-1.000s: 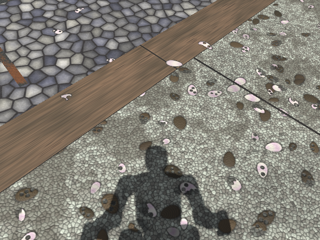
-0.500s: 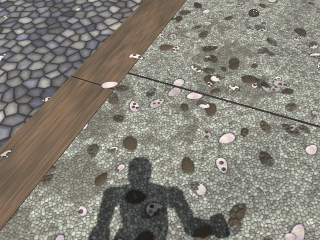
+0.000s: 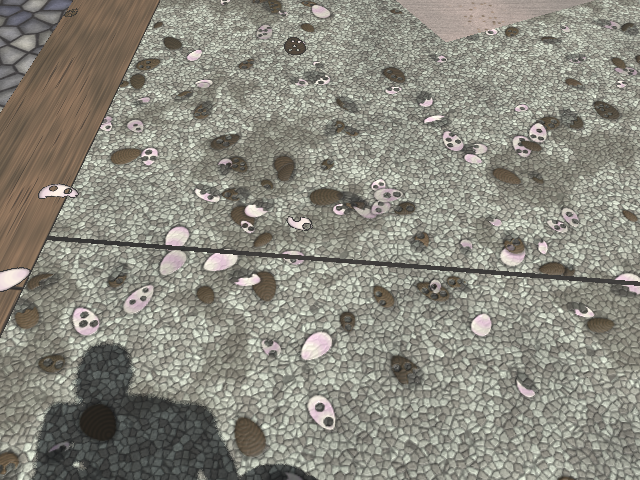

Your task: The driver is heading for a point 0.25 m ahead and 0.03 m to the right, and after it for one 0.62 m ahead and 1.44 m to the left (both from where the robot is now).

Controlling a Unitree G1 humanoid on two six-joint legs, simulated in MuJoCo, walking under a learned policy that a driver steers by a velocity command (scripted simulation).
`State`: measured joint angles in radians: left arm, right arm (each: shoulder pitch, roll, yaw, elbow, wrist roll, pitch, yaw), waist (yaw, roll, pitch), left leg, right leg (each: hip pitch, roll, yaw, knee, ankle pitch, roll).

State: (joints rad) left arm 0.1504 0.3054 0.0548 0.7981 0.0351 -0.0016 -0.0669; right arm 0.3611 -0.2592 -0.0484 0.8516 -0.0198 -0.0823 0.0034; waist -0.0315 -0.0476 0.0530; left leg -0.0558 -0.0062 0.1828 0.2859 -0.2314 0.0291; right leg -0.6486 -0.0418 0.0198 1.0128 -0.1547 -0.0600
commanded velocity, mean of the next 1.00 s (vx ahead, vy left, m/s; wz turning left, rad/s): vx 0.50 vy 0.00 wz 0.32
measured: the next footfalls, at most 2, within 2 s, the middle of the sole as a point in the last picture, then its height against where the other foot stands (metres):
right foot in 0.20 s outside the picture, level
left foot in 0.74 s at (271, 450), level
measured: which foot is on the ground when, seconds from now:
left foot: down 0.00-0.20, up 0.22-0.72, down 0.74-1.00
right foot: up 0.00-0.18, down 0.20-0.72, up 0.74-1.00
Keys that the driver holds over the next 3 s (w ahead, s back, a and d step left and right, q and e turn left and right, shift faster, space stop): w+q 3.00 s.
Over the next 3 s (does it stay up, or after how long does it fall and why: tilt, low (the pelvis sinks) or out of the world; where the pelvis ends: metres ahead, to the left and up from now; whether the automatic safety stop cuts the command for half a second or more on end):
stays up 1.06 0.84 -0.01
